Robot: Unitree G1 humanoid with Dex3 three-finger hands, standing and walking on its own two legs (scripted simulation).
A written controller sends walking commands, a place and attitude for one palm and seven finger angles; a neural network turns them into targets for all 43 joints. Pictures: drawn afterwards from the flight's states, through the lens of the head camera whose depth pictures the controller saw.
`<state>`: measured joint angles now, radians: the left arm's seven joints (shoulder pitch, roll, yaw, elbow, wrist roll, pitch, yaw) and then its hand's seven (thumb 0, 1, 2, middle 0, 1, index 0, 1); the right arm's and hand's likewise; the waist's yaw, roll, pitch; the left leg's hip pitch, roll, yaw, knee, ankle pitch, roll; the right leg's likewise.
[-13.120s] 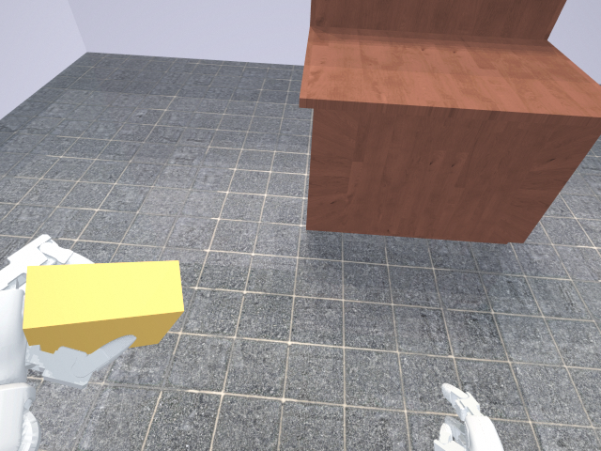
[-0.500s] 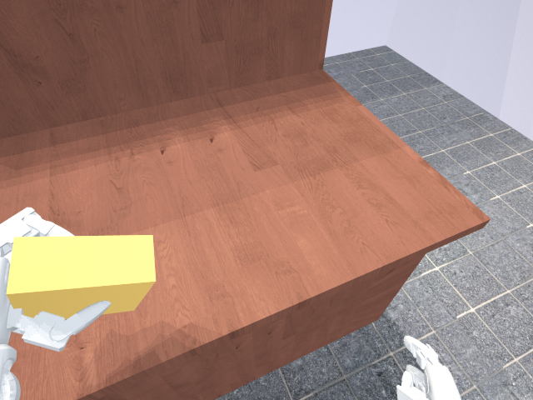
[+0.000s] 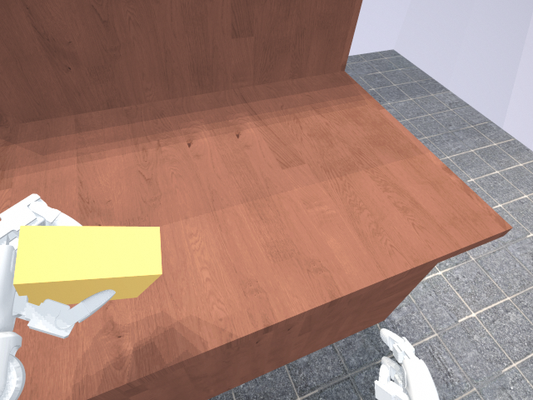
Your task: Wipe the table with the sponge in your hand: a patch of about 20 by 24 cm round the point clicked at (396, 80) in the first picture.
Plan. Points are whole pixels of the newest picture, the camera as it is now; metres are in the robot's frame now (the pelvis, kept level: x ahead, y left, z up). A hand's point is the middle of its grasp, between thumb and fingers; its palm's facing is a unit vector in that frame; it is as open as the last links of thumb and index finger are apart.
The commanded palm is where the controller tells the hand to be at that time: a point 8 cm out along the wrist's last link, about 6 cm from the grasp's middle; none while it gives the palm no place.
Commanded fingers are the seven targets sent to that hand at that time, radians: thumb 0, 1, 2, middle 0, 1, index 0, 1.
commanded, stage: come to a stop and stand still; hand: left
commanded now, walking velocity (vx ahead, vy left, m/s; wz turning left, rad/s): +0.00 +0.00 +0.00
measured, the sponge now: (110, 267) +0.23 +0.21 +0.13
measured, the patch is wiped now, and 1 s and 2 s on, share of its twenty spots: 0.00 0.00 0.00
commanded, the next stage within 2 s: look again from close up in 0.12 s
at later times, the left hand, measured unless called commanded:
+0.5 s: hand (87, 272) +0.21 +0.22 +0.15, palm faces +0.27 -0.88 -0.39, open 9.6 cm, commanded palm +0.16 +0.28 +0.17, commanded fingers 0.00 0.10 1.30 -1.20 -1.60 -1.20 -1.60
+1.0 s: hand (80, 285) +0.20 +0.23 +0.14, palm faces +0.30 -0.72 -0.62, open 9.6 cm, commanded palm +0.17 +0.26 +0.18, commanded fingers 0.00 0.10 1.30 -1.20 -1.60 -1.20 -1.60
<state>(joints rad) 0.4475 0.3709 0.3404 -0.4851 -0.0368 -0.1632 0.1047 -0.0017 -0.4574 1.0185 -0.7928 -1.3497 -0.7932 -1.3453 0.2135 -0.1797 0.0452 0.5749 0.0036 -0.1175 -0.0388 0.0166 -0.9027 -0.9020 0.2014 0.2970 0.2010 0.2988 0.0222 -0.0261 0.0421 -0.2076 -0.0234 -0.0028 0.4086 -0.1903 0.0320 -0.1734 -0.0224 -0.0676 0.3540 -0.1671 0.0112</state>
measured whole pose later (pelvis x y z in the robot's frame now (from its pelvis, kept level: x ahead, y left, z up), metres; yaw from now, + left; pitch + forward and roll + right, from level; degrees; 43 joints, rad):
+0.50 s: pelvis -0.01 +0.00 +0.00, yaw -2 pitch -1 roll -1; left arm 0.47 0.35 0.31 -0.45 -0.04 -0.26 0.06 0.00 -0.45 1.02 -0.78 -1.36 -0.78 -1.36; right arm 0.22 -0.22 0.01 0.60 0.01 -0.17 -0.01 0.02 -0.90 -0.90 0.20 0.30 0.20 0.30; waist 0.00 0.00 0.05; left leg -0.24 -0.02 0.03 0.47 -0.22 0.04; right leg -0.22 -0.02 -0.04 0.42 -0.19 0.02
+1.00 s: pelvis -0.02 -0.03 -0.02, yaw -1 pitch -3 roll +0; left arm 0.37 0.51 0.30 -0.48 0.10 0.04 0.04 0.00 -0.45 1.02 -0.78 -1.36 -0.78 -1.36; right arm 0.13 -0.20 0.07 0.57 -0.01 -0.09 -0.04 0.02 -0.90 -0.90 0.20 0.30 0.20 0.30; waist 0.08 0.00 0.03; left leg -0.27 0.00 0.00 0.57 -0.26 0.00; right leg -0.27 0.01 -0.04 0.59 -0.27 -0.03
